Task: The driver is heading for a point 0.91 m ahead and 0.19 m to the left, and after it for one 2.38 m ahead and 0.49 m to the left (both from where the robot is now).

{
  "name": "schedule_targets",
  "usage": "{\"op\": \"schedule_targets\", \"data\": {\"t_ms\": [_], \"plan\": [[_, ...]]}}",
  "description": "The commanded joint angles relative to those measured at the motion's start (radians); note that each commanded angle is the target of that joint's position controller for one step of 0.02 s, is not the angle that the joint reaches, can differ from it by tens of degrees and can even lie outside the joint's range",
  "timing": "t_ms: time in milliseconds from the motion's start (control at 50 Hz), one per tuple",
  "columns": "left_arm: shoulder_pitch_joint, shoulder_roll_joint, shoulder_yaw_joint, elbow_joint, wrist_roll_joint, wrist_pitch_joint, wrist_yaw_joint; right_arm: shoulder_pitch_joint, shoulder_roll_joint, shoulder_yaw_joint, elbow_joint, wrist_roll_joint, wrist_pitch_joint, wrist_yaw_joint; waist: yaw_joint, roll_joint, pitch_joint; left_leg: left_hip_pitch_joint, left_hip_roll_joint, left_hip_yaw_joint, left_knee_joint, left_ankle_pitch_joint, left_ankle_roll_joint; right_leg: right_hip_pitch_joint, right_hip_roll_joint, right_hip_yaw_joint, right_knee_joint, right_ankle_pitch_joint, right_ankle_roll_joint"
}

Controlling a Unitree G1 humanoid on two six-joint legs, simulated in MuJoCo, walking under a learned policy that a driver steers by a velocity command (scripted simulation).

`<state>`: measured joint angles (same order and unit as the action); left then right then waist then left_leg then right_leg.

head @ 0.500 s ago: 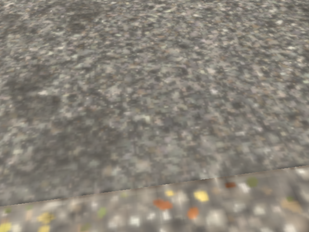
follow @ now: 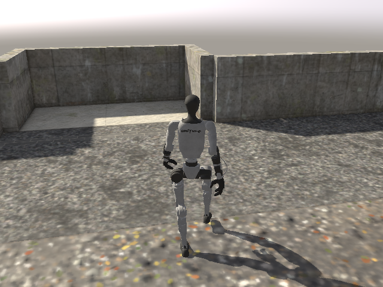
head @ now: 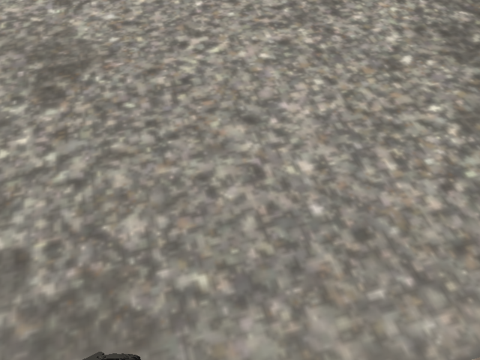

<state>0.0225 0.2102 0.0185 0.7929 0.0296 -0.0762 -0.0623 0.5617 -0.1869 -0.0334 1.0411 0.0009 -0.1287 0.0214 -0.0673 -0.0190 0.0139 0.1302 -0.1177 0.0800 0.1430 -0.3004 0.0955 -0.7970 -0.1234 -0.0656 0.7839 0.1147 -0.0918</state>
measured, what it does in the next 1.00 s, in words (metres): walks ahead, turning left: right foot, then left foot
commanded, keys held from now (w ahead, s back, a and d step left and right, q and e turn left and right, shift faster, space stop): w+shift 0.30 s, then w+q+shift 0.42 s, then q+shift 0.12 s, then shift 0.16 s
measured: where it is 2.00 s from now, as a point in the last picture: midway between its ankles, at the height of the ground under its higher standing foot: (189, 182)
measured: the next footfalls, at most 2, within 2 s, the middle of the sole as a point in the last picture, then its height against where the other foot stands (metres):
right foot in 0.14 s outside the picture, level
left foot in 0.60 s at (212, 262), level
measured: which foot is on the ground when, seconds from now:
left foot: down 0.00-0.16, up 0.18-0.58, down 0.60-1.00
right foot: up 0.00-0.12, down 0.14-0.62, up 0.64-0.98, down 1.00-1.00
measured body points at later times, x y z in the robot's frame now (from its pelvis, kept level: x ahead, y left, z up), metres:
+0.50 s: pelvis +0.48 -0.01 -0.01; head +0.51 +0.00 +0.44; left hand +0.37 +0.23 -0.14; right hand +0.72 -0.21 -0.10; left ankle +0.72 +0.13 -0.67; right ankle +0.31 -0.08 -0.73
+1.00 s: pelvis +0.96 +0.08 -0.02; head +0.98 +0.12 +0.43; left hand +1.12 +0.39 -0.06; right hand +1.04 -0.20 -0.13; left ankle +0.77 +0.06 -0.72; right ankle +1.18 +0.08 -0.73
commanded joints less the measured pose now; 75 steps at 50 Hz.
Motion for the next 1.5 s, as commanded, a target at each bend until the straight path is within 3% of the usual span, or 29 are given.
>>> {"op": "schedule_targets", "data": {"t_ms": [20,120,140,180,240,300,380,500,580,600,620,640,660,700,760,840,860,940,980,1000,1020,1040,1060,1100,1140,1240,1340,1400,1500], "plan": [[-0.127,0.035,-0.008,-0.079,-0.015,-0.01,-0.002,-0.014,-0.144,-0.012,-0.056,0.006,-0.026,-0.014,0.034,0.035,0.158,-0.197,0.256,-0.069,-0.163,0.698,0.051,0.225,0.071,-0.074,-0.183,0.098,-0.025],[0.253,0.163,0.043,0.018,-0.013,-0.009,0.046,-0.039,-0.248,-0.031,-0.041,-0.046,0.025,-0.053,0.236,0.159,-0.129,0.048,0.318,-0.035,0.475,1.353,0.025,0.617,0.215,-0.068,-0.256,-0.211,-0.093],[0.443,0.206,0.065,0.072,0.002,-0.006,0.063,-0.088,-0.24,-0.033,-0.056,-0.048,0.031,-0.053,0.326,0.142,-0.207,-0.119,0.286,-0.022,0.764,1.144,0.032,0.858,0.143,-0.005,-0.261,-0.29,-0.121],[0.491,0.278,0.095,0.092,0.029,-0.002,0.055,0.026,-0.069,0.0,-0.119,0.028,0.001,-0.014,0.181,-0.252,-0.4,-0.778,0.02,-0.159,1.412,-0.148,0.022,1.277,-0.276,0.893,-0.453,-0.73,-0.286],[0.311,0.096,0.062,0.11,0.013,-0.027,0.035,-0.238,-0.118,-0.005,-0.178,-0.002,0.0,-0.017,0.11,0.079,-0.038,-0.829,0.184,-0.174,1.252,0.061,0.051,0.84,-0.144,0.519,-0.572,-0.516,-0.182],[0.336,0.058,0.041,0.158,-0.008,-0.05,0.049,-0.243,-0.054,0.012,-0.203,-0.046,0.043,0.017,0.024,0.022,0.05,-0.773,0.244,-0.162,1.137,0.057,0.005,0.618,-0.059,0.352,-0.651,-0.457,-0.136],[0.374,0.102,0.044,0.162,-0.014,-0.08,0.036,-0.446,-0.073,0.021,-0.284,-0.028,0.057,0.032,0.053,0.011,0.149,-0.847,0.229,-0.102,0.89,0.276,-0.009,0.546,0.01,0.077,-0.74,-0.128,-0.063],[0.485,0.141,0.027,0.184,-0.026,-0.093,0.062,-0.597,-0.093,0.033,-0.318,-0.017,0.043,0.048,0.094,-0.024,0.12,-0.684,0.105,0.099,0.503,0.531,0.064,0.797,-0.004,-0.124,-0.725,0.591,0.051],[0.414,0.254,0.055,0.147,0.015,-0.032,0.12,-0.217,-0.213,-0.013,-0.21,-0.021,0.05,0.032,-0.121,-0.136,-0.134,-0.324,-0.027,0.109,0.48,0.301,0.117,0.936,-0.072,-0.146,-0.114,1.076,0.083],[0.342,0.275,0.064,0.124,0.019,-0.019,0.121,-0.002,-0.25,-0.039,-0.151,-0.023,0.056,0.02,-0.229,-0.127,-0.2,-0.115,0.015,0.024,0.42,0.251,0.158,0.811,-0.07,-0.136,0.209,0.941,0.069],[0.31,0.203,0.053,0.11,0.029,-0.029,0.099,0.017,-0.283,-0.062,-0.133,-0.017,0.07,0.002,-0.186,-0.007,-0.178,0.038,0.112,-0.122,0.488,0.133,0.178,0.548,0.053,-0.107,0.544,0.063,0.045],[0.386,0.083,0.024,0.009,-0.011,-0.051,0.076,-0.073,-0.389,-0.091,-0.158,-0.046,0.084,-0.002,-0.016,0.317,-0.243,0.319,0.335,-0.651,0.41,0.21,0.389,0.067,0.198,0.009,0.909,-0.639,0.108],[0.298,0.122,0.012,-0.042,-0.016,-0.074,0.074,-0.093,-0.357,-0.097,-0.175,-0.03,0.09,-0.004,-0.056,0.155,-0.288,0.344,0.381,-0.876,0.181,-0.028,0.42,-0.088,0.159,0.151,0.896,-0.55,0.078],[0.208,0.148,0.012,-0.059,0.003,-0.088,0.066,-0.161,-0.235,-0.075,-0.168,-0.021,0.087,-0.009,0.025,-0.08,-0.048,-0.003,0.32,-0.717,0.07,-0.023,0.3,-0.022,0.067,0.153,0.663,-0.422,0.06],[0.202,0.124,0.0,-0.083,0.045,-0.025,0.058,-0.213,-0.204,-0.053,-0.184,0.002,0.052,-0.023,0.127,-0.105,0.072,-0.346,0.215,-0.516,0.079,0.453,0.259,0.138,0.015,0.126,0.494,-0.469,0.132],[0.046,0.092,-0.022,-0.181,0.022,-0.008,0.054,-0.163,-0.256,-0.068,-0.185,0.008,0.046,-0.018,0.083,-0.008,0.054,-0.499,0.054,-0.32,0.179,1.005,0.124,0.322,0.106,0.007,0.092,-0.224,0.146],[-0.085,0.072,-0.011,-0.227,-0.031,-0.056,0.067,-0.157,-0.148,-0.044,-0.211,0.062,0.049,-0.036,0.029,-0.04,0.022,-0.545,0.021,-0.35,0.21,0.817,0.067,0.387,0.176,0.043,-0.073,-0.144,0.149],[-0.074,0.121,0.021,-0.255,-0.037,-0.081,0.075,-0.046,-0.201,-0.053,-0.166,0.032,0.078,-0.074,0.011,0.148,-0.083,-0.386,0.025,-0.397,0.37,0.712,-0.049,0.584,0.278,0.036,-0.34,0.182,0.119],[0.142,0.164,0.044,-0.215,-0.014,-0.079,0.082,-0.156,-0.189,-0.051,-0.207,0.024,0.081,-0.084,0.167,0.202,-0.173,-0.368,0.005,-0.374,0.68,0.733,-0.121,0.788,0.213,0.064,-0.427,0.362,0.077],[0.373,0.2,0.047,-0.158,0.007,-0.073,0.087,-0.218,-0.148,-0.032,-0.261,-0.002,0.084,-0.081,0.257,0.105,-0.335,-0.484,-0.044,-0.291,1.077,0.195,-0.153,1.057,-0.028,0.245,-0.317,0.698,-0.016],[0.392,0.19,0.025,-0.156,0.053,-0.071,0.074,0.009,-0.07,-0.007,-0.283,-0.007,0.081,-0.063,0.131,-0.227,-0.537,-0.681,-0.123,-0.356,1.388,-0.482,-0.164,1.292,-0.365,0.656,-0.181,1.123,-0.244],[0.35,0.177,0.036,-0.173,0.031,-0.056,0.068,0.098,-0.162,-0.019,-0.251,-0.002,0.084,-0.038,0.126,-0.171,-0.59,-0.718,-0.037,-0.437,1.493,-0.421,-0.161,1.255,-0.378,0.728,-0.19,0.984,-0.309],[0.211,0.193,0.049,-0.192,-0.005,-0.047,0.068,0.04,-0.192,-0.02,-0.281,0.045,0.101,-0.028,0.079,-0.169,-0.491,-0.904,0.024,-0.389,1.574,-0.347,-0.16,1.201,-0.388,0.753,-0.248,0.447,-0.34],[0.121,0.111,0.008,-0.206,-0.014,-0.018,0.087,-0.208,-0.234,-0.036,-0.322,0.005,0.138,-0.053,0.086,0.082,-0.208,-0.836,0.08,-0.242,1.437,-0.202,-0.155,0.72,-0.203,0.571,-0.443,0.001,-0.233],[0.077,0.128,0.005,-0.167,-0.004,-0.013,0.071,-0.192,-0.162,-0.02,-0.338,0.0,0.15,-0.055,0.009,0.035,-0.065,-0.695,0.106,-0.201,1.263,-0.182,-0.146,0.417,-0.087,0.4,-0.505,0.059,-0.181],[0.143,0.157,0.028,-0.095,-0.015,-0.002,0.055,-0.24,-0.08,0.014,-0.349,-0.004,0.11,-0.057,0.032,-0.087,-0.214,-0.474,0.128,-0.136,0.718,0.031,-0.154,0.473,-0.032,0.213,-0.464,0.413,-0.172],[0.165,0.141,0.019,-0.084,-0.025,0.027,0.056,-0.332,-0.144,-0.009,-0.372,-0.012,0.134,-0.046,0.041,-0.113,-0.14,-0.307,0.116,-0.12,0.388,0.165,-0.082,0.383,-0.02,0.266,-0.462,-0.29,-0.084],[0.301,0.076,0.001,-0.068,-0.023,0.022,0.053,-0.363,-0.217,-0.026,-0.387,-0.043,0.146,-0.053,0.119,0.191,-0.132,-0.32,0.344,-0.332,0.242,0.025,0.064,0.332,0.139,0.107,-0.298,-0.555,0.063],[0.231,0.178,0.056,-0.109,-0.036,0.073,0.079,-0.395,-0.224,-0.053,-0.396,-0.016,0.12,-0.069,0.062,0.229,-0.021,-0.426,0.449,-0.376,0.183,0.193,0.131,0.258,0.125,0.075,0.145,-0.591,0.102]]}}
